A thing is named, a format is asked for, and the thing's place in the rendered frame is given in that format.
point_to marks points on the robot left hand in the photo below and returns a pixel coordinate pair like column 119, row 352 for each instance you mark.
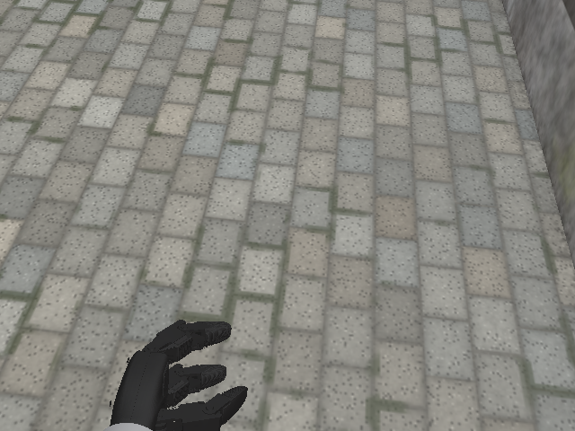
column 148, row 387

